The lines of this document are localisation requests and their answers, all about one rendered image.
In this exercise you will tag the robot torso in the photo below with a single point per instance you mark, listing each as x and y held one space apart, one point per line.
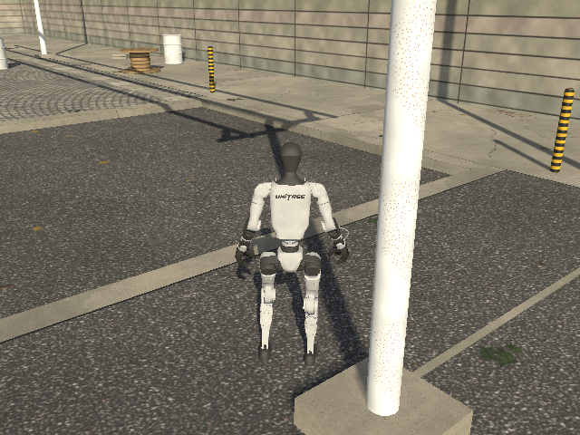
290 212

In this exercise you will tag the robot right upper arm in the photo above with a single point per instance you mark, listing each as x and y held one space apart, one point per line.
323 202

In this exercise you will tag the robot left forearm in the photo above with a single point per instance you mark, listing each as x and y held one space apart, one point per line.
246 238

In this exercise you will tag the right robot thigh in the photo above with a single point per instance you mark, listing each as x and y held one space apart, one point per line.
312 275

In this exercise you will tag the right robot hand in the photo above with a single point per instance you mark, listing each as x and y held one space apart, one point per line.
344 252

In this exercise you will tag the robot left upper arm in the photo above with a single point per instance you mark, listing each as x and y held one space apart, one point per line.
262 190

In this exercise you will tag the left robot hand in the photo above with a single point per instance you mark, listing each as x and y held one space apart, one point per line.
246 254

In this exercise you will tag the robot right forearm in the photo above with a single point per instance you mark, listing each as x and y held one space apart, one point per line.
336 236

